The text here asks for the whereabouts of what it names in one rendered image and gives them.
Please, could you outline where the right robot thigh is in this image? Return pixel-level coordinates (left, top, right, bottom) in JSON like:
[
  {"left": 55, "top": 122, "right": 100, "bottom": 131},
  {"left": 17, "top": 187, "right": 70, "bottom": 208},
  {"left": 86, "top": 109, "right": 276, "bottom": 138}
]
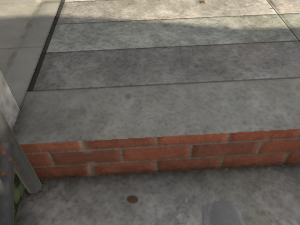
[{"left": 202, "top": 201, "right": 245, "bottom": 225}]

